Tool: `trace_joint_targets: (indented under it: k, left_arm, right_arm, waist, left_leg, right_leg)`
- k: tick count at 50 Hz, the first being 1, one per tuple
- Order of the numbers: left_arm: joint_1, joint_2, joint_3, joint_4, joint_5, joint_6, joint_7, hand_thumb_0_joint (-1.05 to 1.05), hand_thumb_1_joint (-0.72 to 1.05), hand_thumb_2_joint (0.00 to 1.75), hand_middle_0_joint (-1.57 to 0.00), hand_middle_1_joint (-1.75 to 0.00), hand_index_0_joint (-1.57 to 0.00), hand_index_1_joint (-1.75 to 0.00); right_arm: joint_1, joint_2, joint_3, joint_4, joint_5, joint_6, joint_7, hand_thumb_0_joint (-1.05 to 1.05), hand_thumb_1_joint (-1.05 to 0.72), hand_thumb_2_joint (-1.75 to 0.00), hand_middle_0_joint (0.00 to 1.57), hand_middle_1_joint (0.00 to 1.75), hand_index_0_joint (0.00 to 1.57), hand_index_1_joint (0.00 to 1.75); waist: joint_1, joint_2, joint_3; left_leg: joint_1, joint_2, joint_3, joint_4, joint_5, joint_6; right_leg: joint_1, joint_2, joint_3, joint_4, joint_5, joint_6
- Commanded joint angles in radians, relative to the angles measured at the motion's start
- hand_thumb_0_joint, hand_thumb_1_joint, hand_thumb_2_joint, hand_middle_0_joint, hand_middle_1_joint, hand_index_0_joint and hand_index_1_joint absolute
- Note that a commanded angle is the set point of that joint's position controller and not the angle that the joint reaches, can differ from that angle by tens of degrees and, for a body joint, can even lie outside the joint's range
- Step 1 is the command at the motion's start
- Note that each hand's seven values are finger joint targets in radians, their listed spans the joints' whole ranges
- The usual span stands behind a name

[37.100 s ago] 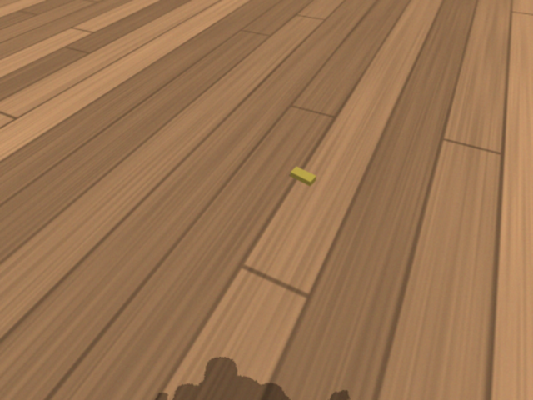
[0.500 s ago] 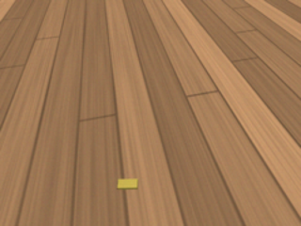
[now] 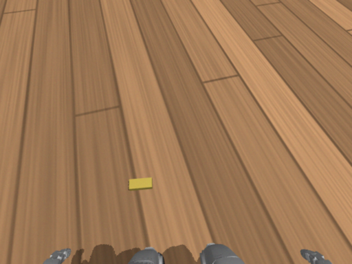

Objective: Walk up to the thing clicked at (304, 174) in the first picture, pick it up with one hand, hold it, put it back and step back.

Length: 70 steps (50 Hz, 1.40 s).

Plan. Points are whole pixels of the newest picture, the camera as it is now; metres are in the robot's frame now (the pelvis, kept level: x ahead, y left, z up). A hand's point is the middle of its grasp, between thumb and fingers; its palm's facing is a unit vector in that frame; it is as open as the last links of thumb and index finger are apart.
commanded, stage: step back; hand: left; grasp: from above
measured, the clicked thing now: (140, 184) +0.54 +0.21 -0.74
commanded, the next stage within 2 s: none
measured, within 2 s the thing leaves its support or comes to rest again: neither
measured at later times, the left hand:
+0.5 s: hand out of the picture +0.00 +0.27 -0.15, palm faces +0.06 -0.92 -0.38, open 7.4 cm
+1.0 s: hand out of the picture -0.18 +0.23 -0.13, palm faces +0.01 -0.90 -0.43, open 7.4 cm
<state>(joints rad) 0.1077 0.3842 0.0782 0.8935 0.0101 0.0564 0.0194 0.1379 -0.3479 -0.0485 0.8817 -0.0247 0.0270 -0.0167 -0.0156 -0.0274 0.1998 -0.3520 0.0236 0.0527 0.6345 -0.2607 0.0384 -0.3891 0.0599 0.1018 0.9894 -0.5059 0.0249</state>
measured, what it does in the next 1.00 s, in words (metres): walks backwards: right foot, then left foot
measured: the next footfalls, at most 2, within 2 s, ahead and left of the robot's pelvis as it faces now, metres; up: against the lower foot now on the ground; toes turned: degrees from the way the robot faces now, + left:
right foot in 0.08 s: +0.00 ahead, -0.13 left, +0.00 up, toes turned +2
left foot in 0.42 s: -0.08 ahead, +0.11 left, +0.00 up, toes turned +0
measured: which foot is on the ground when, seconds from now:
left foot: down 0.00-0.10, up 0.12-0.40, down 0.42-0.80, up 0.82-1.00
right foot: up 0.00-0.06, down 0.08-0.44, up 0.46-0.76, down 0.78-1.00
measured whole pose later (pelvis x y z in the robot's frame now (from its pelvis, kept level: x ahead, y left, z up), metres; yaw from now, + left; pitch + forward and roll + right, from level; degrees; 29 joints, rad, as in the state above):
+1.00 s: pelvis -0.27 -0.04 +0.00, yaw +0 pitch -2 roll +2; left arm 0.18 0.34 0.07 0.83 0.04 0.04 0.02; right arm 0.18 -0.41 -0.05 0.85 0.00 0.05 -0.03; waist 0.02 0.02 0.15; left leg -0.45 -0.10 -0.12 1.09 -0.50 -0.02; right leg -0.32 -0.02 0.03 0.64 -0.29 -0.01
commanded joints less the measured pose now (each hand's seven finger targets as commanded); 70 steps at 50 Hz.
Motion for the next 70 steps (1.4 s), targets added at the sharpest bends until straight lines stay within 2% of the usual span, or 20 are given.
trace_joint_targets:
  k: [1, 4, 6, 10, 18, 20, 22, 23, 26, 33, 37, 39, 41, 42, 45, 50, 54, 58, 61, 70]
  left_arm:
    - [0.078, 0.157, 0.052, -0.062, 0.008, -0.034, -0.001, 0.00, 0.90, 0.90, -0.20, -0.30, -0.20, -0.30]
    - [0.177, 0.198, 0.066, -0.037, 0.031, -0.050, 0.002, 0.00, 0.90, 0.90, -0.20, -0.30, -0.20, -0.30]
    - [0.074, 0.353, 0.101, -0.100, 0.031, -0.052, -0.002, 0.00, 0.90, 0.90, -0.20, -0.30, -0.20, -0.30]
    - [-0.042, 0.225, 0.073, -0.152, 0.021, -0.054, 0.012, 0.00, 0.90, 0.90, -0.20, -0.30, -0.20, -0.30]
    - [0.045, 0.220, 0.057, -0.179, 0.012, -0.028, 0.015, 0.00, 0.90, 0.90, -0.20, -0.30, -0.20, -0.30]
    - [0.029, 0.205, 0.047, -0.196, 0.002, -0.018, 0.008, 0.00, 0.90, 0.90, -0.20, -0.30, -0.20, -0.30]
    - [-0.021, 0.181, 0.049, -0.215, -0.008, -0.016, 0.016, 0.00, 0.90, 0.90, -0.20, -0.30, -0.20, -0.30]
    - [-0.059, 0.196, 0.060, -0.205, 0.011, -0.014, 0.025, 0.00, 0.90, 0.90, -0.20, -0.30, -0.20, -0.30]
    - [0.040, 0.182, 0.059, -0.155, -0.008, -0.014, 0.019, 0.00, 0.90, 0.90, -0.20, -0.30, -0.20, -0.30]
    - [0.058, 0.166, 0.053, -0.160, 0.006, -0.031, 0.004, 0.00, 0.90, 0.90, -0.20, -0.30, -0.20, -0.30]
    - [0.161, 0.157, 0.056, -0.096, 0.009, -0.041, -0.005, 0.00, 0.90, 0.90, -0.20, -0.30, -0.20, -0.30]
    - [0.211, 0.192, 0.067, -0.075, 0.030, -0.051, -0.003, 0.00, 0.90, 0.90, -0.20, -0.30, -0.20, -0.30]
    - [0.123, 0.382, 0.106, -0.125, 0.034, -0.050, -0.003, 0.00, 0.90, 0.90, -0.20, -0.30, -0.20, -0.30]
    - [0.073, 0.352, 0.098, -0.152, 0.029, -0.055, 0.001, 0.00, 0.90, 0.90, -0.20, -0.30, -0.20, -0.30]
    - [-0.055, 0.244, 0.076, -0.177, 0.032, -0.054, 0.012, 0.00, 0.90, 0.90, -0.20, -0.30, -0.20, -0.30]
    - [0.056, 0.224, 0.066, -0.172, 0.038, -0.040, 0.024, 0.00, 0.90, 0.90, -0.20, -0.30, -0.20, -0.30]
    - [0.009, 0.236, 0.056, -0.185, 0.011, -0.018, 0.015, 0.00, 0.90, 0.90, -0.20, -0.30, -0.20, -0.30]
    - [-0.046, 0.206, 0.058, -0.187, 0.013, -0.006, 0.030, 0.00, 0.90, 0.90, -0.20, -0.30, -0.20, -0.30]
    - [0.059, 0.198, 0.058, -0.124, -0.009, -0.005, 0.021, 0.00, 0.90, 0.90, -0.20, -0.30, -0.20, -0.30]
    - [0.163, 0.157, 0.042, -0.066, 0.015, -0.040, -0.001, 0.00, 0.90, 0.90, -0.20, -0.30, -0.20, -0.30]
  right_arm:
    - [0.005, -0.288, -0.069, -0.083, 0.000, -0.009, -0.014, 0.00, -0.90, -0.90, 0.20, 0.30, 0.20, 0.30]
    - [-0.025, -0.250, -0.052, -0.094, 0.022, 0.003, -0.006, 0.00, -0.90, -0.90, 0.20, 0.30, 0.20, 0.30]
    - [-0.081, -0.219, -0.057, -0.102, 0.022, 0.010, -0.019, 0.00, -0.90, -0.90, 0.20, 0.30, 0.20, 0.30]
    - [0.044, -0.222, -0.041, -0.052, 0.040, 0.000, -0.021, 0.00, -0.90, -0.90, 0.20, 0.30, 0.20, 0.30]
    - [0.073, -0.198, -0.040, -0.070, 0.011, -0.018, -0.013, 0.00, -0.90, -0.90, 0.20, 0.30, 0.20, 0.30]
    - [0.104, -0.226, -0.058, -0.056, 0.001, -0.029, -0.009, 0.00, -0.90, -0.90, 0.20, 0.30, 0.20, 0.30]
    - [0.043, -0.403, -0.093, -0.089, -0.007, -0.025, 0.005, 0.00, -0.90, -0.90, 0.20, 0.30, 0.20, 0.30]
    - [0.054, -0.392, -0.097, -0.085, -0.015, -0.030, 0.003, 0.00, -0.90, -0.90, 0.20, 0.30, 0.20, 0.30]
    - [-0.043, -0.285, -0.063, -0.104, -0.010, -0.033, -0.011, 0.00, -0.90, -0.90, 0.20, 0.30, 0.20, 0.30]
    - [0.041, -0.273, -0.073, -0.120, -0.003, -0.025, -0.017, 0.00, -0.90, -0.90, 0.20, 0.30, 0.20, 0.30]
    - [-0.015, -0.302, -0.075, -0.143, -0.002, -0.003, -0.007, 0.00, -0.90, -0.90, 0.20, 0.30, 0.20, 0.30]
    - [-0.033, -0.265, -0.063, -0.145, 0.017, 0.008, -0.004, 0.00, -0.90, -0.90, 0.20, 0.30, 0.20, 0.30]
    - [-0.089, -0.214, -0.055, -0.171, 0.027, 0.011, -0.020, 0.00, -0.90, -0.90, 0.20, 0.30, 0.20, 0.30]
    - [-0.073, -0.246, -0.066, -0.155, 0.024, 0.016, -0.023, 0.00, -0.90, -0.90, 0.20, 0.30, 0.20, 0.30]
    - [0.045, -0.231, -0.054, -0.100, 0.034, 0.004, -0.020, 0.00, -0.90, -0.90, 0.20, 0.30, 0.20, 0.30]
    - [0.022, -0.205, -0.042, -0.118, 0.015, -0.005, -0.014, 0.00, -0.90, -0.90, 0.20, 0.30, 0.20, 0.30]
    - [0.136, -0.204, -0.055, -0.065, 0.005, -0.015, -0.008, 0.00, -0.90, -0.90, 0.20, 0.30, 0.20, 0.30]
    - [0.046, -0.406, -0.100, -0.096, -0.020, -0.023, 0.002, 0.00, -0.90, -0.90, 0.20, 0.30, 0.20, 0.30]
    - [-0.063, -0.288, -0.060, -0.107, -0.019, -0.024, -0.012, 0.00, -0.90, -0.90, 0.20, 0.30, 0.20, 0.30]
    - [-0.026, -0.303, -0.066, -0.114, 0.000, 0.014, -0.007, 0.00, -0.90, -0.90, 0.20, 0.30, 0.20, 0.30]
  waist:
    - [-0.006, 0.195, -0.279]
    - [0.043, 0.074, -0.290]
    - [0.075, -0.253, -0.182]
    - [-0.004, -0.120, -0.204]
    - [0.037, -0.172, -0.275]
    - [0.016, -0.095, -0.288]
    - [-0.024, 0.289, -0.253]
    - [-0.051, 0.220, -0.232]
    - [0.040, 0.133, -0.196]
    - [-0.026, 0.200, -0.250]
    - [0.018, 0.240, -0.289]
    - [0.042, 0.166, -0.294]
    - [0.092, -0.278, -0.209]
    - [0.064, -0.205, -0.145]
    - [-0.012, -0.119, -0.147]
    - [0.068, -0.153, -0.207]
    - [0.015, -0.143, -0.272]
    - [-0.027, 0.209, -0.207]
    - [0.059, 0.135, -0.179]
    - [0.045, 0.218, -0.307]
  left_leg:
    - [0.215, 0.218, -0.254, -0.103, 0.372, 0.176]
    - [-0.016, 0.144, -0.195, 0.006, 0.137, 0.061]
    - [-0.134, -0.108, -0.145, 0.449, -0.380, -0.041]
    - [-0.133, -0.150, -0.214, 0.597, -0.236, -0.049]
    - [0.002, -0.056, -0.067, -0.044, -0.146, -0.032]
    - [0.160, -0.007, -0.127, -0.211, 0.137, -0.007]
    - [0.122, 0.349, -0.550, -0.287, 0.429, 0.222]
    - [0.073, 0.381, -0.606, -0.287, 0.433, 0.270]
    - [0.131, 0.241, -0.333, -0.211, 0.489, 0.180]
    - [0.325, 0.241, -0.287, -0.137, 0.502, 0.225]
    - [0.178, 0.192, -0.239, -0.090, 0.364, 0.154]
    - [-0.001, 0.132, -0.221, -0.016, 0.175, 0.065]
    - [-0.170, -0.128, -0.161, 0.420, -0.358, -0.038]
    - [-0.137, -0.098, -0.258, 0.563, -0.354, -0.048]
    - [-0.124, -0.140, -0.217, 0.605, -0.225, -0.043]
    - [-0.120, -0.081, -0.128, 0.245, -0.264, -0.058]
    - [0.089, -0.059, -0.032, -0.187, -0.016, -0.026]
    - [-0.030, 0.380, -0.618, -0.321, 0.289, 0.268]
    - [0.011, 0.239, -0.328, -0.247, 0.325, 0.186]
    - [0.195, 0.194, -0.235, -0.069, 0.366, 0.148]
  right_leg:
    - [0.072, -0.031, -0.075, -0.313, 0.082, -0.019]
    - [0.287, -0.118, 0.039, -0.569, 0.298, -0.087]
    - [0.062, -0.473, 0.490, -0.675, 0.451, -0.354]
    - [0.149, -0.288, 0.148, -0.534, 0.739, -0.245]
    - [0.332, -0.274, 0.111, -0.385, 0.787, -0.215]
    - [0.190, -0.227, 0.086, -0.329, 0.625, -0.143]
    - [-0.038, 0.039, -0.041, -0.019, -0.108, -0.044]
    - [-0.041, 0.045, 0.082, 0.146, -0.169, -0.042]
    - [-0.123, 0.052, 0.108, 0.290, -0.031, -0.048]
    - [-0.094, -0.010, 0.014, -0.043, -0.024, 0.014]
    - [0.156, -0.029, -0.102, -0.439, 0.163, -0.021]
    - [0.300, -0.074, -0.035, -0.560, 0.298, -0.060]
    - [0.079, -0.473, 0.478, -0.682, 0.360, -0.325]
    - [-0.036, -0.492, 0.479, -0.696, 0.383, -0.339]
    - [0.039, -0.301, 0.143, -0.559, 0.568, -0.237]
    - [0.273, -0.296, 0.118, -0.482, 0.655, -0.225]
    - [0.245, -0.274, 0.085, -0.363, 0.612, -0.180]
    - [-0.030, 0.026, 0.080, 0.200, -0.168, -0.045]
    - [-0.069, 0.038, 0.090, 0.321, -0.016, -0.044]
    - [0.171, -0.034, -0.110, -0.531, 0.185, -0.030]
